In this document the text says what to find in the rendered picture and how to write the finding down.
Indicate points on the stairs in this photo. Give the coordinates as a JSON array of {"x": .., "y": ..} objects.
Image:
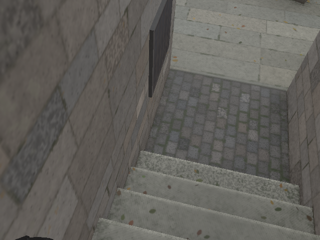
[{"x": 167, "y": 198}]

